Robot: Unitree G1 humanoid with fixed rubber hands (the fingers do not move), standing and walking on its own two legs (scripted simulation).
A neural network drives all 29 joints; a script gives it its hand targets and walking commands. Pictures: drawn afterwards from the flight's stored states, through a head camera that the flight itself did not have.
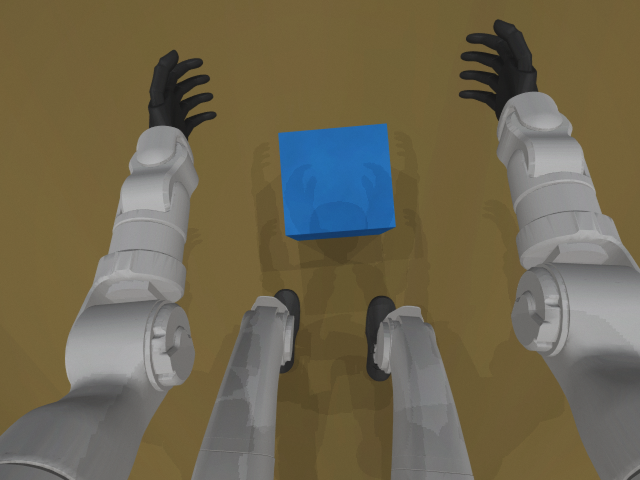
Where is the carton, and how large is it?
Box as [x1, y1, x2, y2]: [278, 123, 395, 240]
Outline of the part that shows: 386,123 278,133 286,235 297,240 379,234 395,226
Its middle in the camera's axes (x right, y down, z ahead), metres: +0.04 -0.10 +0.86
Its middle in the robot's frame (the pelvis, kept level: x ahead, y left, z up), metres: +0.48 +0.02 -0.51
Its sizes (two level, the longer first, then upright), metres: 0.210 0.200 0.250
